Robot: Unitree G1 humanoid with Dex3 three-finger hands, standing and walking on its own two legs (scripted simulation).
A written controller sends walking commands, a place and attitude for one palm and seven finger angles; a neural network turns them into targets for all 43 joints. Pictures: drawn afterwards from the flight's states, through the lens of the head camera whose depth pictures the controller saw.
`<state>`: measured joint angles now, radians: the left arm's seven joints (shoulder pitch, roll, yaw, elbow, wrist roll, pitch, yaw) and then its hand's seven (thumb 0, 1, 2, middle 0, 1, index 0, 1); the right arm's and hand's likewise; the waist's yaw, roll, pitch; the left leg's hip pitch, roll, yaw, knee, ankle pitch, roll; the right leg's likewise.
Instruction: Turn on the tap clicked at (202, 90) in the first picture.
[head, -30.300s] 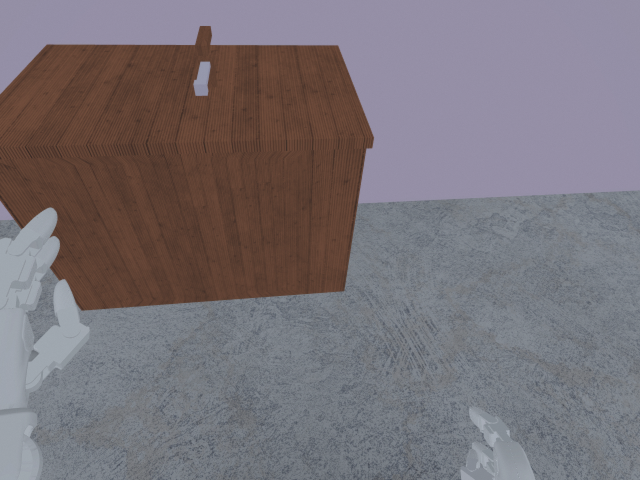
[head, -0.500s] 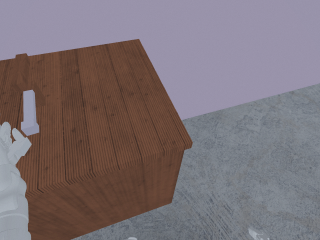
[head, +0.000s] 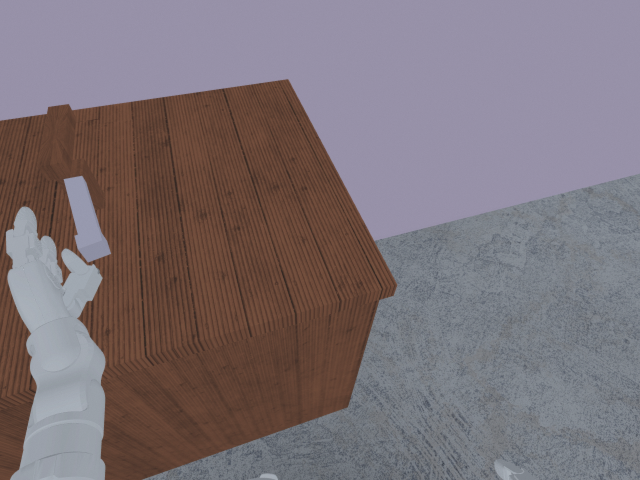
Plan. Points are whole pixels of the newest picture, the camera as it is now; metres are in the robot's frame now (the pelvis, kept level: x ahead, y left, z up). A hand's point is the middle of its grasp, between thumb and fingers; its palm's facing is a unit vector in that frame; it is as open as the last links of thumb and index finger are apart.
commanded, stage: push the lever round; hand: left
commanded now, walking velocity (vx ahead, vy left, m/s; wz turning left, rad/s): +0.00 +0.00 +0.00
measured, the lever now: (93, 244) +0.38 +0.31 +0.08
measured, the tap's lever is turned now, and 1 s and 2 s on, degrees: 12 45 66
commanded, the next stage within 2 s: none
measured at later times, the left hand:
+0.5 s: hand (138, 254) +0.37 +0.25 +0.07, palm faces +0.70 -0.71 -0.08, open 7.6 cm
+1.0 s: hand (173, 232) +0.41 +0.22 +0.06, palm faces +0.79 -0.61 -0.10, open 7.6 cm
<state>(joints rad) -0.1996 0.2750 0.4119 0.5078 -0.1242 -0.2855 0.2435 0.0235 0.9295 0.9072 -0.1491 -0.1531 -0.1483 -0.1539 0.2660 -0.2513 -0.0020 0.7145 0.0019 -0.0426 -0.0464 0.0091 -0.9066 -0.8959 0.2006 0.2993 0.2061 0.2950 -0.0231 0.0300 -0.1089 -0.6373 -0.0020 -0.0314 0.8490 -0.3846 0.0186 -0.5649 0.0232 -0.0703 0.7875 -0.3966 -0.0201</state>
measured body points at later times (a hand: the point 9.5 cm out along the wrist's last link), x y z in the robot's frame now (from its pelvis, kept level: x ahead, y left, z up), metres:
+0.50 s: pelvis -0.01 -0.01 +0.00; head +0.03 +0.00 +0.45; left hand +0.33 +0.29 +0.07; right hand +0.12 -0.26 -0.12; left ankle +0.02 +0.10 -0.70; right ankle +0.00 -0.11 -0.70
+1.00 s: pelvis +0.01 -0.03 +0.00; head +0.05 -0.03 +0.45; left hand +0.37 +0.25 +0.07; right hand +0.10 -0.28 -0.13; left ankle +0.02 +0.10 -0.70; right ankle +0.00 -0.11 -0.70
